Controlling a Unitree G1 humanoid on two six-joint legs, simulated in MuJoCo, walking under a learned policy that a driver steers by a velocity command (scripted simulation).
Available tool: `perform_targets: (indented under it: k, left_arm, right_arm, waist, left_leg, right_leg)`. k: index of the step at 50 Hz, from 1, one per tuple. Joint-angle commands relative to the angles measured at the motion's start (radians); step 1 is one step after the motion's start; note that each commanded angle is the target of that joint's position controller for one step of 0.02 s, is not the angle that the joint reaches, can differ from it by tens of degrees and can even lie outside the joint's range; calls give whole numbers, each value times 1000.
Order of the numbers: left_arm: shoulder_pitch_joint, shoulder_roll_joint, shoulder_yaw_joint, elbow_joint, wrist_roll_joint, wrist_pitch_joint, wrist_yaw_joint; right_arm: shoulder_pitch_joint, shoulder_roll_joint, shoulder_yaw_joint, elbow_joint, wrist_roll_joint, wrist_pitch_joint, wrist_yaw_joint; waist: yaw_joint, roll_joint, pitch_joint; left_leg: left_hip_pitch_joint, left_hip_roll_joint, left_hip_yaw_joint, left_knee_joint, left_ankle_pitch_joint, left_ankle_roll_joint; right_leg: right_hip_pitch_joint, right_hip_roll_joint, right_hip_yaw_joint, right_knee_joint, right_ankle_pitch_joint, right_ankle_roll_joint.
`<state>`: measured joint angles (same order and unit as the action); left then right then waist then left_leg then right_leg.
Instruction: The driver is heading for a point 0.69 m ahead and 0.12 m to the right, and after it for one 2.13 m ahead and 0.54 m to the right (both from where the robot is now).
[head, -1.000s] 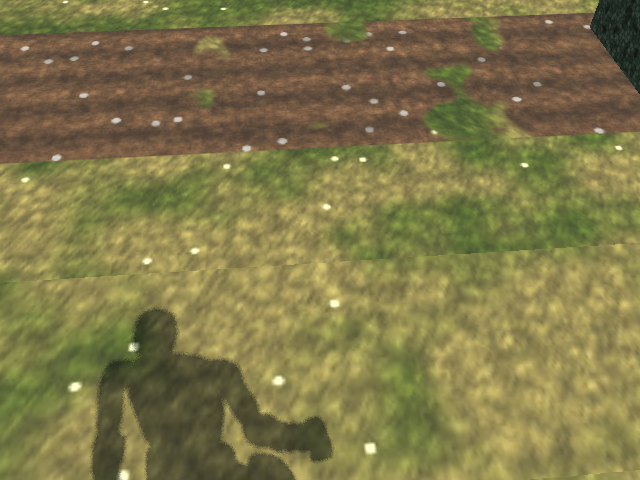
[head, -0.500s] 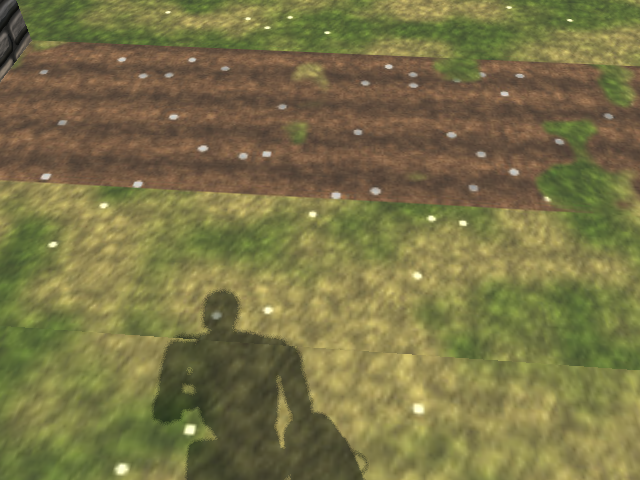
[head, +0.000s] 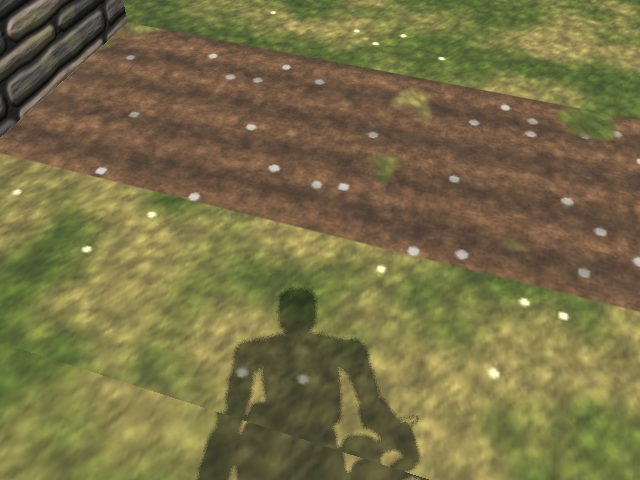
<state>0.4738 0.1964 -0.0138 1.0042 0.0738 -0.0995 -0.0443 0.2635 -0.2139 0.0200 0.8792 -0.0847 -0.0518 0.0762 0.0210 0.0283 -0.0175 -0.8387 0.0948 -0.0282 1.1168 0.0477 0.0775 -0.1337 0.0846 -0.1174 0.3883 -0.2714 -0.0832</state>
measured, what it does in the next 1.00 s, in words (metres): goes down, turning right: left foot, then right foot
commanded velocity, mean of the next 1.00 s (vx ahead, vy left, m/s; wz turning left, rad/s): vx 0.50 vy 0.00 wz -0.29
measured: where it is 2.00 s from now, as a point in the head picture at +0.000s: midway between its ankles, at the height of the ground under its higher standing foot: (439, 323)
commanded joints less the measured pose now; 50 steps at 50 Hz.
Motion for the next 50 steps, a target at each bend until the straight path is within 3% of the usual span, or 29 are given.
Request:
perform_targets:
  k: [1, 3, 7, 10, 12, 13, 14, 15, 16, 17, 19, 20, 23, 26, 27, 31, 33, 36, 37, 38, 39, 40, 41, 42, 43, 45, 47, 49, 50]
  left_arm:
    - [-46, 150, 21, -51, -17, -49, -2]
    - [28, 185, 45, -15, -19, -40, -19]
    - [156, 100, 45, 49, 5, -12, -17]
    - [103, 123, 65, 36, 8, -1, -20]
    - [42, 167, 87, 5, 1, -3, -21]
    - [136, 100, 69, 12, 8, -13, -19]
    - [126, 40, 32, -12, 7, -22, -43]
    - [-31, 73, 53, -23, -22, -11, -59]
    - [-136, 101, 70, -53, -39, -8, -43]
    - [-128, 108, 76, -46, -17, -8, -18]
    - [-90, 3, 55, -32, 19, 0, 3]
    - [-70, -35, 51, -27, 17, 9, 4]
    - [-116, -40, 49, -37, -9, 9, -21]
    - [-270, -27, 52, -98, -12, 6, -47]
    - [-169, -38, 43, -68, -5, 4, -67]
    - [-269, 49, 65, -143, 4, -6, -58]
    - [-331, 48, 66, -182, 5, -7, -41]
    - [-197, 91, 101, -169, -8, -13, -18]
    - [-69, 116, 121, -133, -14, -28, -12]
    - [57, 160, 145, -91, -6, -50, 8]
    - [131, 211, 149, -81, 3, -58, 36]
    - [276, 187, 125, -31, 16, -64, 29]
    - [259, 143, 118, -4, 16, -92, 21]
    - [164, 93, 105, -1, -29, -103, 11]
    - [41, 24, 68, -26, -32, -78, 2]
    - [-117, 13, 40, -73, -13, -45, -10]
    - [-151, -39, 9, -123, 1, -56, 30]
    - [-129, 40, 24, -125, 6, -68, 54]
    - [-85, 108, 31, -120, 3, -64, 43]
  right_arm:
    - [-117, 5, 17, -104, 20, 1, 18]
    - [-183, -32, 5, -124, 19, 14, 11]
    - [-351, -38, -15, -153, 26, 12, -9]
    - [-380, -67, -44, -160, 32, 8, -14]
    - [-215, -135, -86, -112, 54, -9, -29]
    - [-15, -160, -90, -54, 62, -22, -32]
    - [254, -178, -92, 0, 65, -21, -43]
    - [394, -152, -100, 71, 27, -25, -57]
    - [248, -176, -117, 60, 21, -47, -69]
    - [104, -117, -103, 41, 39, -53, -78]
    - [-9, 20, -63, 33, 48, -54, -81]
    - [0, 34, -60, 43, 44, -55, -77]
    - [37, 4, -75, 68, 9, -73, -65]
    - [100, 1, -68, 101, -18, -68, -44]
    - [116, -26, -73, 110, -41, -60, -40]
    - [166, -31, -58, 140, -29, -70, -41]
    - [225, -48, -60, 151, -26, -73, -56]
    - [157, -138, -85, 110, -20, -72, -68]
    - [117, -176, -97, 103, -20, -72, -61]
    - [119, -188, -106, 110, -16, -71, -41]
    - [196, -57, -81, 90, -39, -65, -20]
    - [59, 25, -55, -5, 4, -82, 19]
    - [-186, -3, -64, -119, 51, -83, 20]
    - [-219, -50, -78, -133, 44, -76, -8]
    - [-172, -53, -78, -129, 18, -61, -27]
    - [-88, 16, -54, -106, -33, -30, -47]
    - [15, 50, -21, -78, -62, -40, -28]
    - [-25, 35, -5, -113, 1, -45, -26]
    - [-38, 23, -9, -127, 16, -31, -24]
  waist:
    - [-38, -71, 95]
    - [-15, -47, 114]
    - [34, -57, 103]
    - [-2, -96, 66]
    - [-84, -89, -38]
    - [-94, 7, -232]
    - [-204, 127, -386]
    - [-267, 39, -268]
    - [-206, -3, -14]
    - [-132, 32, 45]
    - [-41, 37, 47]
    - [-19, 15, 44]
    - [-23, 11, 71]
    - [-37, 34, 63]
    - [-11, 47, 59]
    - [-17, 13, 112]
    - [-38, 17, 125]
    - [28, 39, 76]
    - [96, 5, 59]
    - [150, -58, 30]
    - [121, -305, -117]
    - [177, -213, -166]
    - [216, -134, 76]
    - [156, -90, 135]
    - [62, 47, 97]
    - [-41, -41, 138]
    - [-53, -25, 84]
    - [-25, 25, 53]
    - [-35, -3, 73]
  left_leg:
    - [278, -27, 35, -336, 121, -26]
    - [146, -37, 2, -458, 76, -31]
    - [42, -48, 2, -580, 38, -7]
    - [296, -103, 75, -571, -51, 28]
    - [748, -136, 95, -512, 22, 95]
    - [1223, -14, -59, -445, 173, 226]
    - [1504, 255, -449, -641, 70, 386]
    - [1413, 279, -558, -787, -116, 314]
    - [1128, 258, -440, -860, -261, 237]
    - [931, 217, -340, -918, -258, 212]
    - [741, 180, -203, -992, -158, 190]
    - [691, 178, -159, -1023, -140, 176]
    - [667, 148, -7, -1055, -39, 153]
    - [560, 89, 147, -1005, 105, 124]
    - [498, 101, 160, -962, 119, 130]
    - [697, 171, 126, -863, 158, 137]
    - [845, 205, 121, -803, 247, 124]
    - [744, 171, 226, -599, 516, 84]
    - [629, 134, 266, -408, 503, 69]
    - [476, 73, 265, -146, 379, 49]
    - [238, -85, 237, 295, -416, -49]
    - [-20, -178, 34, 438, -737, -59]
    - [-224, -134, -102, 375, -709, -54]
    - [-246, -74, -133, 378, -655, -82]
    - [-145, -52, -146, 238, -520, -61]
    - [66, -26, -90, 87, -437, -49]
    - [302, -14, -62, -139, 246, -43]
    - [575, -30, 23, -383, 542, -91]
    - [743, -56, 95, -390, 471, -123]
  right_leg:
    - [-264, -295, 194, -223, 566, -214]
    - [2, -337, 222, -185, 670, -205]
    - [311, -344, 218, -139, 685, -162]
    - [252, -325, 165, -102, 865, -135]
    - [23, -248, 89, 88, 1058, -52]
    - [-272, -171, 62, 345, 840, 26]
    - [-528, -45, 57, 685, 143, 77]
    - [-658, -42, 156, 850, -306, 37]
    - [-693, -125, 197, 859, -227, 1]
    - [-598, -176, 201, 794, -163, -15]
    - [-442, -219, 208, 701, -87, -32]
    - [-394, -214, 205, 683, -70, -24]
    - [-438, -205, 172, 589, 124, 5]
    - [-341, -188, 122, 442, 338, 27]
    - [-261, -177, 137, 597, 433, 33]
    - [-430, -185, 165, 589, 299, 15]
    - [-497, -180, 149, 551, 169, 10]
    - [-172, -83, 27, 525, 39, 4]
    - [20, -29, -11, 463, 98, -9]
    - [197, 11, -6, 347, 176, -67]
    - [454, -161, 341, 227, 434, -305]
    - [560, -320, 729, 81, 489, -433]
    - [389, -375, 831, 55, 267, -371]
    - [258, -379, 795, 128, 177, -343]
    - [64, -345, 721, 157, 26, -312]
    - [-335, -266, 589, 131, -118, -293]
    - [-579, -80, 357, 253, -124, -191]
    - [-769, 8, 257, 348, -270, -110]
    - [-878, 7, 265, 336, -362, -109]
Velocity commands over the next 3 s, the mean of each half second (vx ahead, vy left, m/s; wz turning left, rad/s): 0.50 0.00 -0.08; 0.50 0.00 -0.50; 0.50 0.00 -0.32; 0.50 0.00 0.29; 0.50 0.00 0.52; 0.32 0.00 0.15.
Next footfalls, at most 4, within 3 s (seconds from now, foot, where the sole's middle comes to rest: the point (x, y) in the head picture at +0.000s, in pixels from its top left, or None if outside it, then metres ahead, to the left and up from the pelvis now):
0.24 left None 0.35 0.11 -0.77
0.74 right None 0.49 -0.14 -0.77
1.14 left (341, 384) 0.85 -0.02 -0.95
1.54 right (471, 369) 0.91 -0.37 -0.95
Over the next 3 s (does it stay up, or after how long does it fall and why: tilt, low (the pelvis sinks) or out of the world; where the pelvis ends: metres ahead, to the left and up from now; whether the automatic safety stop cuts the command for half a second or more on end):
stays up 1.50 -0.43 -0.17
